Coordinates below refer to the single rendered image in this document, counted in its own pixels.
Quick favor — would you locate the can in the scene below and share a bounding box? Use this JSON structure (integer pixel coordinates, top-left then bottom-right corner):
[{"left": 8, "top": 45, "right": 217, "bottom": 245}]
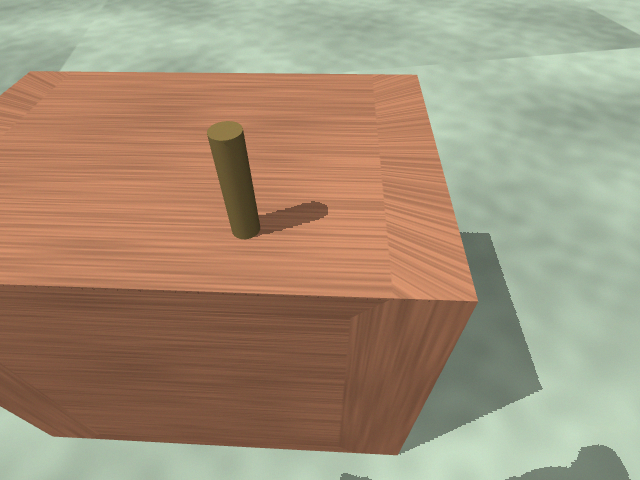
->
[{"left": 207, "top": 121, "right": 260, "bottom": 239}]

